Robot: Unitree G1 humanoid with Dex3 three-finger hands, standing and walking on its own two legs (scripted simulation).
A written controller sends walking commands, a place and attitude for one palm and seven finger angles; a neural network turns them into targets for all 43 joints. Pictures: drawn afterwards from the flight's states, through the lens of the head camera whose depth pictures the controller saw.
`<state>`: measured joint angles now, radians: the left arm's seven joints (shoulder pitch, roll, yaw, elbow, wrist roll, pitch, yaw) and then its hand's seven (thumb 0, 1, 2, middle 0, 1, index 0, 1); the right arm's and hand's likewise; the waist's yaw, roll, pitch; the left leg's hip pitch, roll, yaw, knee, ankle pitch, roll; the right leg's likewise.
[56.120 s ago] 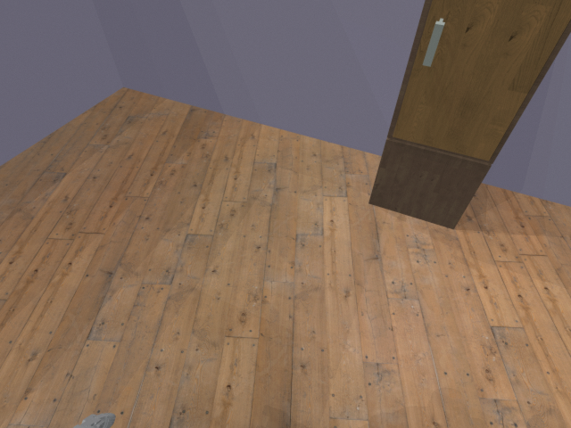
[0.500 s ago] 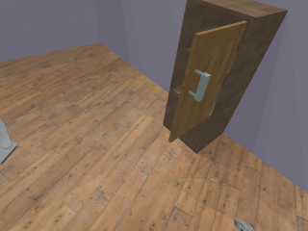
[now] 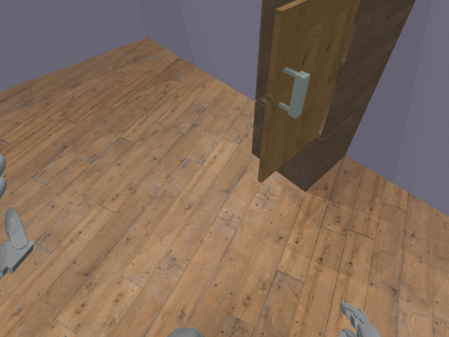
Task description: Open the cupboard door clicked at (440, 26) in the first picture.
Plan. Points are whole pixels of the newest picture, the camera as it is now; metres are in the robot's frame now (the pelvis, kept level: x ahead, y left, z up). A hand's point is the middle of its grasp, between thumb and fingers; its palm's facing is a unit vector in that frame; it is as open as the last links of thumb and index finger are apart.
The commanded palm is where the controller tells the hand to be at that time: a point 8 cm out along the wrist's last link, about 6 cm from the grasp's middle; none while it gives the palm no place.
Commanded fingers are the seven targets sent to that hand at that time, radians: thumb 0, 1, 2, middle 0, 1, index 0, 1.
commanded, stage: stop stepping back and stand still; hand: left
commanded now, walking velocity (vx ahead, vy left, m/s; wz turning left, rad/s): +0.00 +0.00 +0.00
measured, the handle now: (291, 92) +0.70 -0.13 +0.05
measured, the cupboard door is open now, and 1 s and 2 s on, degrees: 91 91 91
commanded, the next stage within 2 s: let the arm hang, fingers relaxed in 0.50 s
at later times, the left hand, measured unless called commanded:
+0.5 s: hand (48, 219) +0.23 +0.25 +0.16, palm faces +0.40 -0.76 -0.51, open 7.5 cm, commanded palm +0.18 +0.29 +0.19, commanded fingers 0.00 0.90 0.90 -0.20 -0.30 -0.20 -0.30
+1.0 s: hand out of the picture +0.01 +0.20 -0.17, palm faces +0.10 -0.98 -0.18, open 7.0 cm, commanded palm none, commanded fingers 0.00 0.90 0.90 -0.20 -0.30 -0.20 -0.30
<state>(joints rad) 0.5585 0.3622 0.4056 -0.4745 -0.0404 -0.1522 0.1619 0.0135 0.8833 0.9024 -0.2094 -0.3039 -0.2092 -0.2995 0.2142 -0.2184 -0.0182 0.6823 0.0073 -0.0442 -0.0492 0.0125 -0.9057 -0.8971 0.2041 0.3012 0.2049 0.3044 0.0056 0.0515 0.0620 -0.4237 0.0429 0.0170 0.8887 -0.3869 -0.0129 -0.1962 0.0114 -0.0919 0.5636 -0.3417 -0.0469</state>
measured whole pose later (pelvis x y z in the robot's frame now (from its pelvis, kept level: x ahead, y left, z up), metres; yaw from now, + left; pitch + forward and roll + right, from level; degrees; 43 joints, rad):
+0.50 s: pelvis +0.04 -0.01 +0.01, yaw +0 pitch -1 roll +0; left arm 0.58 0.40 0.40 -0.50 -0.05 -0.16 0.15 0.01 0.88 0.90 -0.21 -0.30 -0.21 -0.30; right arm 0.18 -0.20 0.00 0.60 0.02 -0.04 -0.06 0.01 -0.91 -0.90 0.20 0.30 0.20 0.30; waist 0.02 0.01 0.06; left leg -0.27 0.03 0.04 0.51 -0.22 -0.01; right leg -0.12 0.03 -0.06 0.48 -0.34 -0.04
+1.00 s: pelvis +0.01 +0.02 +0.01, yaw +3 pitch -1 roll -1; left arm 0.29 0.19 0.03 1.04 0.00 0.03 0.02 -0.01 1.00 0.90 -0.21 -0.30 -0.20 -0.30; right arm 0.27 -0.18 0.02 1.05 -0.03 0.04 -0.02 0.01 -0.91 -0.90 0.20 0.30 0.20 0.30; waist 0.00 -0.03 0.08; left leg -0.30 -0.01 0.01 0.48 -0.17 0.03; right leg -0.13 -0.01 -0.11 0.45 -0.30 -0.01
